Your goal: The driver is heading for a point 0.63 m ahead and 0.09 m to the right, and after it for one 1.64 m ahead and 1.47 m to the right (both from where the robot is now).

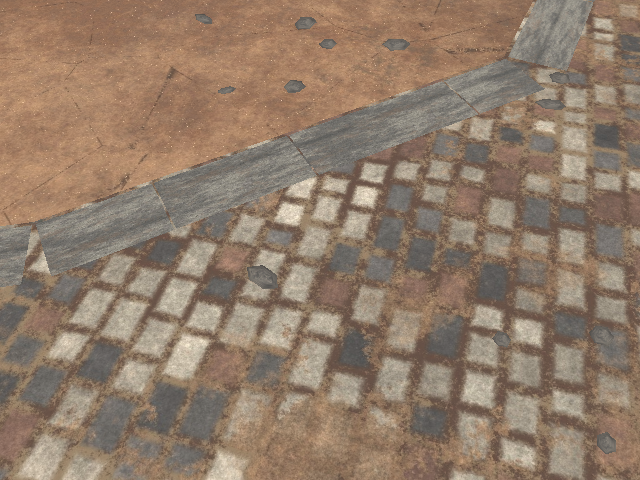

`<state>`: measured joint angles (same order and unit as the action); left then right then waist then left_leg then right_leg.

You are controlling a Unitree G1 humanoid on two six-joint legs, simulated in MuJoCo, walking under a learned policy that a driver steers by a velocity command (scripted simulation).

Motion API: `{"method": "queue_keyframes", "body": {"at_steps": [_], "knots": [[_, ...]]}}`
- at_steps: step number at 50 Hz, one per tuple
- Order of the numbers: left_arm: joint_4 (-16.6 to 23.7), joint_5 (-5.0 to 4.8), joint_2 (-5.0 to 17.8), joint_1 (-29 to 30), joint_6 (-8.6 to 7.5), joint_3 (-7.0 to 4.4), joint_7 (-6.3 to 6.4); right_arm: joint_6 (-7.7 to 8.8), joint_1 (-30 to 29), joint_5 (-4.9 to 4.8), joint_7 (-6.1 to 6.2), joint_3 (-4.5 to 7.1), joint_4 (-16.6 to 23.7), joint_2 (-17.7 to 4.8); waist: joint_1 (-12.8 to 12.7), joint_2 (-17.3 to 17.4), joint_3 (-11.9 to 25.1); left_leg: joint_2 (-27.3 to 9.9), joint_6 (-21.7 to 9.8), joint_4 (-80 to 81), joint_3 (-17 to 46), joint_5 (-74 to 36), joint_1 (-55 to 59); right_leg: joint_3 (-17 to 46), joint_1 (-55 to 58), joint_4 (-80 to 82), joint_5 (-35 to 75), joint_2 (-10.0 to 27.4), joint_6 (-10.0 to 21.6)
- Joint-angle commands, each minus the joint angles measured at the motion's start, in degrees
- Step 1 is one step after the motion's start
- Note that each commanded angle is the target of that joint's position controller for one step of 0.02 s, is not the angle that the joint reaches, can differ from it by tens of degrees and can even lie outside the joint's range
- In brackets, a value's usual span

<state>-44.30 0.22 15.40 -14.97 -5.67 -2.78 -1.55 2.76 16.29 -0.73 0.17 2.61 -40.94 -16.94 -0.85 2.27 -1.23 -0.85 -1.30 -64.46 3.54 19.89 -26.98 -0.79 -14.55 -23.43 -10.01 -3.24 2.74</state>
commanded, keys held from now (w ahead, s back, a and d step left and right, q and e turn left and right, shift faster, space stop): w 0.32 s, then w+e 0.48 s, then e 0.20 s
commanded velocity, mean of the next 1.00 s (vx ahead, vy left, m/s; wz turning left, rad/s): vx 0.47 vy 0.00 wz -0.24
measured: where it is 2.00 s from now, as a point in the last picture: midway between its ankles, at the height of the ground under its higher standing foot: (356, 405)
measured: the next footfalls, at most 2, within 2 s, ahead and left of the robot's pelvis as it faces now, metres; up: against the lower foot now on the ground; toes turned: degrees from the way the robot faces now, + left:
left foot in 0.32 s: +0.35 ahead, +0.15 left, +0.00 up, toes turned +1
right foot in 0.88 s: +0.62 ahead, -0.11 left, +0.00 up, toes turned -17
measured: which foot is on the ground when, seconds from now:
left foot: up 0.00-0.30, down 0.32-0.88, up 0.90-1.00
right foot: down 0.00-0.34, up 0.36-0.86, down 0.88-1.00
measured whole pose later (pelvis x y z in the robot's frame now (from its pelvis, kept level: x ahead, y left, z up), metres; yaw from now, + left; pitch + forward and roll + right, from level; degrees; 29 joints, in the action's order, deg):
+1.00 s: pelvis +0.52 -0.01 -0.01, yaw -19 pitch +2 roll +1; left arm -38.1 -0.7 17.4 -8.0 -1.9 -3.9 -1.6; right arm 4.1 12.2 -0.1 0.8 2.7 -44.5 -17.1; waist 0.4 0.0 -4.8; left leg -0.9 2.6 -72.1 1.2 28.7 -22.6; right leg -0.5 -24.2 -30.5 -8.1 -4.7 5.3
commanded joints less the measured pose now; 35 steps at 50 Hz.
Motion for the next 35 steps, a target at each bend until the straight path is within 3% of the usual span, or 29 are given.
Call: {"method": "queue_keyframes", "body": {"at_steps": [1, 4, 7, 11, 14, 15, 16, 17, 18, 19, 20, 21, 22, 23, 25, 27, 30, 35], "knots": [[2.31, -0.49, 7.01, -0.41, -0.79, -1.41, 0.41, 1.04, -1.57, 0.3, -0.21, 0.93, 4.88, -3.33, 0.22, -7.89, 0.98, -4.78, 1.2, 5.49, 0.69, -2.73, -10.61, 16.59, 8.14, 13.52, 7.42, 15.36, 10.74], [1.16, -0.86, 9.37, -1.53, -0.39, -1.99, 0.82, 1.4, -6.8, 0.7, -0.4, 0.06, 6.36, -1.81, -1.13, -6.51, 0.13, -5.13, 2.24, 16.42, -0.8, -10.67, -10.45, 11.8, 7.53, 15.12, 11.84, 14.58, 10.58], [-0.23, -1.31, 10.26, -3.77, 0.2, -2.04, 0.97, 1.92, -12.15, 0.29, -0.99, -0.28, 7.26, -1.25, -3.12, -6.33, -0.63, -3.54, 2.4, 26.74, -2.34, -19.95, -6.54, 7.71, 7.03, 15.07, 12.83, 13.07, 8.95], [-2.53, -1.77, 10.87, -7.52, 1.18, -2.12, 1.08, 2.34, -17.32, -0.37, -1.92, 0.07, 9.08, -2.22, -4.18, -6.6, -1.89, -2.23, 0.99, 32.73, -2.28, -21.21, -5.38, 8.27, 11.64, 13.2, 13.13, 15.8, 7.83], [-3.27, -1.79, 12.21, -7.1, 2.13, -2.58, 1.51, 2.57, -15.22, -0.21, -2.34, 0.91, 8.96, -4.18, -1.36, -7.23, -0.59, -0.86, -1.49, 35.74, -3.11, -16.17, -0.42, 8.1, 15.59, 8.12, 21.87, 17.26, 6.12], [-3.18, -1.83, 12.33, -6.14, 2.4, -2.54, 1.65, 2.54, -10.1, 0.07, -2.14, 1.77, 7.49, -5.59, 1.86, -6.81, 2.45, 0.55, -2.87, 37.51, -4.58, -16.25, 7.29, 6.16, 14.93, 1.92, 30.05, 15.65, 4.98], [-2.86, -1.37, 10.92, -6.21, 2.49, -1.94, 1.78, 2.38, -1.83, 0.3, -1.62, 3.1, 5.13, -8.21, 5.6, -5.58, 8.1, -0.23, -4.71, 37.2, -4.06, -17.06, 19.86, 3.91, 10.7, -8.49, 31.49, 12.84, 3.34], [-1.06, 0.41, 7.02, -6.87, 2.27, -0.35, 1.84, 2.04, 8.3, 1.13, -0.87, 4.2, 3.79, -12.73, 8.73, 2.89, 17.16, -12.81, -8.64, 35.41, 10.12, -18.88, 37.21, 1.8, -1.85, -27.65, 12.43, 8.71, 1.12], [-0.79, -0.77, 1.97, -13.94, 1.23, 1.08, 1.5, 1.78, 8.83, 1.25, -1.33, 4.44, 3.1, -14.82, 4.89, 17.13, 22.99, -22.8, -16.39, 43.23, 34.91, -4.89, 49.54, 4.03, -20.88, -43.52, -22.99, 0.18, -1.24], [-1.52, -2.15, 8.84, -9.64, 0.67, -0.53, 1.27, 1.8, 7.6, 0.64, -1.39, 3.1, 3.46, -9.0, 7.15, 8.73, 17.24, -21.03, -14.18, 46.31, 33.9, 2.78, 45.07, 9.07, -26.81, -48.88, -22.61, 3.28, -0.87], [-0.03, -3.04, 10.59, -4.68, 0.37, -1.28, 1.09, 1.99, 4.21, 0.44, -1.28, 2.41, 3.43, -7.29, 6.54, 5.88, 9.54, -19.35, -12.04, 47.51, 25.07, 0.46, 37.79, 8.17, -28.83, -48.47, -16.89, 5.53, -0.41], [0.11, -2.64, 9.65, -2.6, 0.47, -1.22, 1.32, 2.21, 0.78, 0.81, -1.37, 1.99, 3.45, -6.17, 4.69, 2.06, 6.07, -16.92, -10.88, 49.15, 19.18, -4.99, 30.93, 7.11, -26.66, -46.31, -12.05, 7.85, -0.84], [0.09, -1.9, 8.97, -2.0, 0.88, -1.45, 1.41, 2.51, -1.71, 1.09, -1.52, 1.67, 3.28, -4.67, 3.2, 2.0, 3.31, -14.89, -10.34, 51.1, 14.47, -9.33, 26.08, 7.03, -25.06, -43.58, -8.8, 9.22, -1.38], [-0.34, -1.91, 7.99, -3.48, 1.58, -1.49, 1.39, 3.01, -3.03, 1.53, -1.53, 1.58, 2.97, -4.13, 1.55, 3.57, 2.89, -13.8, -9.83, 52.93, 10.92, -12.21, 22.65, 7.38, -21.73, -42.58, -6.31, 10.38, -1.86], [-0.96, -2.03, 5.87, -4.73, 2.85, -1.34, 1.47, 3.98, -3.82, 1.54, -1.51, 1.77, 1.81, -3.69, 0.32, 2.96, 2.03, -13.11, -10.21, 55.47, 5.88, -17.42, 19.32, 7.24, -19.98, -41.69, -4.01, 10.55, -2.76], [-0.04, -1.85, 5.19, -2.62, 3.54, -1.4, 1.64, 4.46, -3.59, 1.74, -1.2, 2.21, 0.48, -4.64, 0.2, 1.72, 0.32, -13.2, -10.3, 56.83, 1.87, -21.55, 18.83, 8.16, -22.84, -39.02, -0.07, 10.58, -3.45], [1.23, -1.58, 4.61, 0.98, 3.31, -1.35, 1.2, 4.26, -2.83, 1.86, -0.52, 2.48, -1.11, -5.45, 0.98, 0.72, -0.89, -12.23, -9.51, 57.64, -3.82, -24.82, 20.72, 8.27, -25.19, -30.43, 8.52, 10.01, -3.83], [4.94, -1.28, 2.75, 10.58, 2.81, -0.33, -0.54, 3.16, 0.53, 1.11, 0.35, 2.97, -3.66, -7.66, 4.78, -0.91, -3.82, -12.78, -7.98, 57.84, -10.22, -27.11, 25.14, 2.73, -24.7, -16.93, 15.39, 9.16, -2.5]]}}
